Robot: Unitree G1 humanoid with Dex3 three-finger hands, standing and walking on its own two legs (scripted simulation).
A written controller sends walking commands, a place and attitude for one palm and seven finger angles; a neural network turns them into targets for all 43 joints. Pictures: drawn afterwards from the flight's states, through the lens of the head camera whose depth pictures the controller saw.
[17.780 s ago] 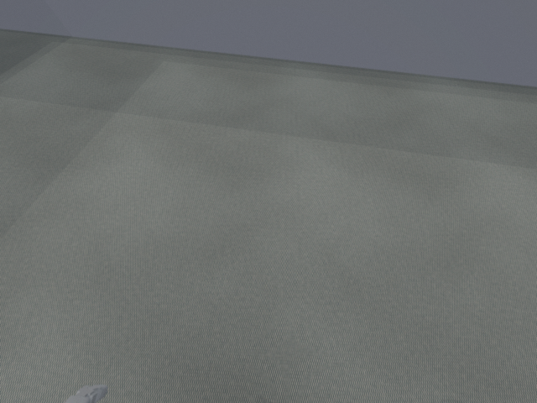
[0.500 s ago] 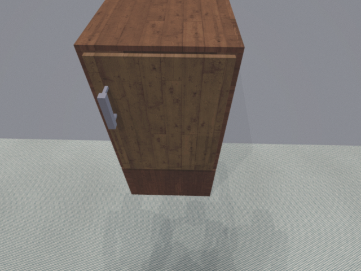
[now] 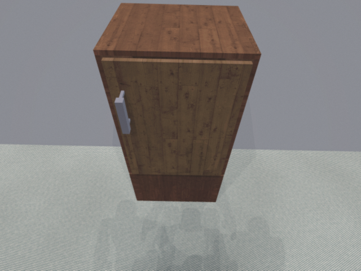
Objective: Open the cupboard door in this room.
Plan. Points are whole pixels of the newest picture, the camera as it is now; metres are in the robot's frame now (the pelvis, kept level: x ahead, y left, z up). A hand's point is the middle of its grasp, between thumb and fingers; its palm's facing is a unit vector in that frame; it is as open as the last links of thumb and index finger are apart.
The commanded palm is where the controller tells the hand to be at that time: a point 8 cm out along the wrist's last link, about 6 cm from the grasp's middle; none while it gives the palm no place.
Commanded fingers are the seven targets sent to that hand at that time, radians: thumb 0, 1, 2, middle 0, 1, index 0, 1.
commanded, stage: look again from close up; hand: left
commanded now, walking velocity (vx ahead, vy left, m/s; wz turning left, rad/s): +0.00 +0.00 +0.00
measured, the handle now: (124, 112) +0.58 +0.22 -0.01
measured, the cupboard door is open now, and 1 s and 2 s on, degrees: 0 0 0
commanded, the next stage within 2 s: raise the hand with hooked fingers in 0.06 s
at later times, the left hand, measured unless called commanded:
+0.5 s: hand (104, 245) +0.18 +0.18 -0.04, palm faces +0.02 -1.00 -0.05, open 8.2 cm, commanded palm +0.13 +0.25 -0.05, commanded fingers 0.00 0.48 0.72 -0.23 -0.57 -0.23 -0.57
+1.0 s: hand (89, 239) +0.19 +0.21 -0.03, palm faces +0.05 -1.00 -0.05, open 11.1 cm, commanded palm +0.16 +0.26 -0.03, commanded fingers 0.00 -0.10 0.47 -0.27 -0.94 -0.27 -0.94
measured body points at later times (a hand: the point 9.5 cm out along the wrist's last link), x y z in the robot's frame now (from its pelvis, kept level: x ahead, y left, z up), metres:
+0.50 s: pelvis -0.03 -0.03 -0.07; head +0.02 -0.02 +0.37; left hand +0.18 +0.23 -0.03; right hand +0.18 -0.29 -0.12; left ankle +0.01 +0.09 -0.74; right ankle -0.03 -0.15 -0.74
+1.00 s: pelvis -0.04 -0.04 -0.09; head +0.02 -0.03 +0.36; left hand +0.18 +0.27 -0.02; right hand +0.11 -0.28 -0.18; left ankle +0.01 +0.09 -0.74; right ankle -0.03 -0.15 -0.74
